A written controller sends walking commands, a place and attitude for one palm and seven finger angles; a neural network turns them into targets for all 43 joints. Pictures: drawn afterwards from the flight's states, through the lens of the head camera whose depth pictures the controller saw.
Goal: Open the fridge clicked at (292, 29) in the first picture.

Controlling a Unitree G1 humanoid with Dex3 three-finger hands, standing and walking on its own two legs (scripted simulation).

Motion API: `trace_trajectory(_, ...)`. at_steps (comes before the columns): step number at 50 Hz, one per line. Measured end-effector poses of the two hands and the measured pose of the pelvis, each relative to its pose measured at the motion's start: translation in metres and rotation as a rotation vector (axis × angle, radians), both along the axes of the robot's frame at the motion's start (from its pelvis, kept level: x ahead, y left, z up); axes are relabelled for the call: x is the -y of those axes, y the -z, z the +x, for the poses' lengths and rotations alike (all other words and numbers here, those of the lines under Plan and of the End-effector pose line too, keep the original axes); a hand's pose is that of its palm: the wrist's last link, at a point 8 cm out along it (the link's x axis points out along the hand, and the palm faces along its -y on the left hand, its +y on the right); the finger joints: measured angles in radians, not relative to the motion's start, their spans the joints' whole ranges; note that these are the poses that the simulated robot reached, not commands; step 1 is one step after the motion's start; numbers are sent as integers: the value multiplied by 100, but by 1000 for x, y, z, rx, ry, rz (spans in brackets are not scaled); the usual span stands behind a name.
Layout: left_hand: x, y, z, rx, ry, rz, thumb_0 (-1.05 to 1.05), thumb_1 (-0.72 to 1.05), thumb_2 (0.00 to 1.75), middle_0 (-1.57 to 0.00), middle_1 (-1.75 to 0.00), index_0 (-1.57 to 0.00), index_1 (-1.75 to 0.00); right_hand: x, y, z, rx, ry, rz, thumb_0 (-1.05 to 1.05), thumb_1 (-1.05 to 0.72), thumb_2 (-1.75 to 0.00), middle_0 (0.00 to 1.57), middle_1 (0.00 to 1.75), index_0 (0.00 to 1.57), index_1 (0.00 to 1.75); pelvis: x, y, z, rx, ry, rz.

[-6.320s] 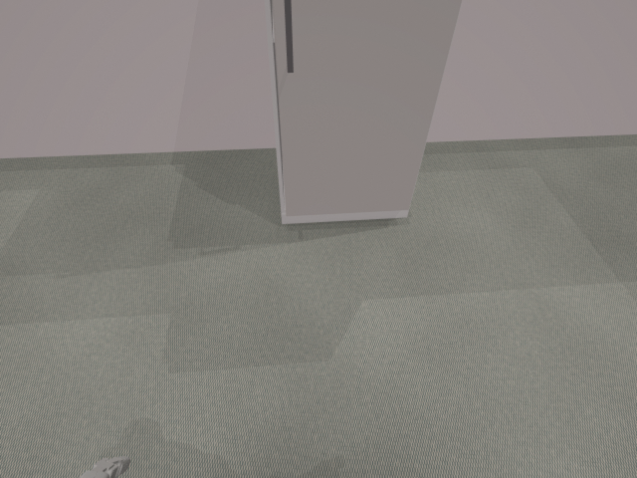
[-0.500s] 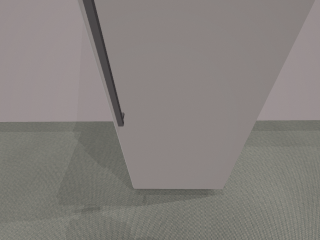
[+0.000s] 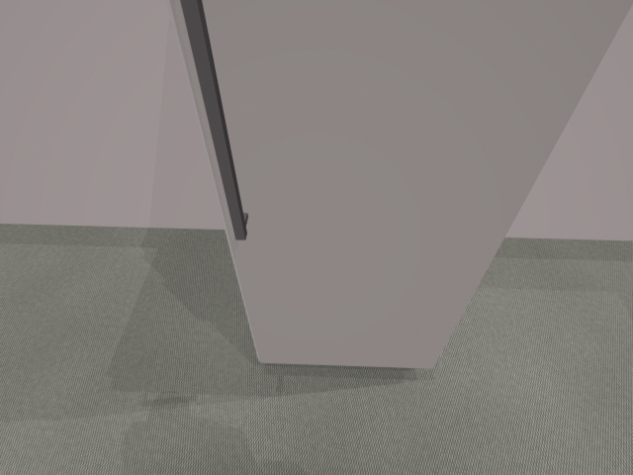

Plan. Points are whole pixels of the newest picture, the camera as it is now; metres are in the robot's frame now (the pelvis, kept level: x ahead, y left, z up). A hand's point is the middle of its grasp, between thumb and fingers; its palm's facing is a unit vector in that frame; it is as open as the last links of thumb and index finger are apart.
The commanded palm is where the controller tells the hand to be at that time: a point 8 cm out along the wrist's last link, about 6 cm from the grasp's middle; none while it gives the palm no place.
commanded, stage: look again from close up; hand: left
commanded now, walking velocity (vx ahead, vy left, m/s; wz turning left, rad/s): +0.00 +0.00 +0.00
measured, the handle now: (218, 109) +0.53 +0.17 +0.20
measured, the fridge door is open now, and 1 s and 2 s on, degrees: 0 0 0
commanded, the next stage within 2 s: shuffle to correct the standing spot in 0.64 s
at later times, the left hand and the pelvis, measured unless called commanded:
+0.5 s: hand out of the picture +0.01 +0.20 -0.17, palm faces +0.02 -0.98 -0.21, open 7.4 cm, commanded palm none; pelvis -0.01 +0.02 +0.00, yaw +0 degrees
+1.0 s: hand out of the picture +0.00 +0.20 -0.18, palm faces +0.04 -0.98 -0.17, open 7.4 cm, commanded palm none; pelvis +0.02 +0.03 -0.01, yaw +0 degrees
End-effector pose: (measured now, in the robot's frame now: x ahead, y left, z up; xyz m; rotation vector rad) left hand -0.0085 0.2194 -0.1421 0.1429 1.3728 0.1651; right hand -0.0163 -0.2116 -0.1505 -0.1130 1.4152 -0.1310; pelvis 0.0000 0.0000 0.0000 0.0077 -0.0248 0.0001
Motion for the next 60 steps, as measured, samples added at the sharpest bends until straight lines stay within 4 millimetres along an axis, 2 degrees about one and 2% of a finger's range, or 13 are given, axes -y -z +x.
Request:
trace_trajectory(11, -12, 0, 1, 7, 4, 6, 0, 91, 90, -20, -30, -20, -30, -7, -2, -2, 2, -2, -5, 1, -91, -90, 19, 30, 19, 30, -8, -1, -4, 0, 1, -1)
trace_trajectory(29, -34, -2, 12, 33, 20, 20, 0, 91, 90, -20, -30, -20, -30, -7, -6, 14, 44, -16, -34, 1, -91, -90, 20, 30, 19, 30, -20, -2, -6, -1, 3, 0)
trace_trajectory(41, -41, -3, 15, 31, 26, 29, 0, 91, 90, -20, -30, -20, -30, -6, -7, 23, 59, -26, -45, 1, -91, -90, 19, 30, 19, 30, -24, -2, -5, -5, 6, 0)
trace_trajectory(47, -34, 7, 8, -11, 6, -4, 0, 91, 90, -19, -30, -19, -30, -15, -2, 18, 23, -14, -28, 1, -91, -90, 19, 30, 19, 30, -25, 4, 10, -10, 8, -6)
trace_trajectory(55, -23, 24, 1, -110, -32, -64, 0, 91, 90, -20, -30, -19, -30, -32, 2, 22, -37, 21, -25, 1, -91, -90, 19, 30, 19, 30, -30, 13, 42, -24, 11, -15)
trace_trajectory(58, -20, 24, 11, -151, -12, -64, 0, 91, 90, -20, -30, -19, -30, -37, 3, 24, -45, 50, -28, 1, -91, -90, 20, 30, 20, 30, -30, 15, 54, -27, 28, -6)
trace_trajectory(60, -19, 21, 26, -153, 3, -54, 1, 91, 90, -20, -30, -19, -30, -39, 3, 23, -63, 67, -22, 1, -91, -90, 20, 30, 20, 30, -27, 13, 59, -24, 30, -4)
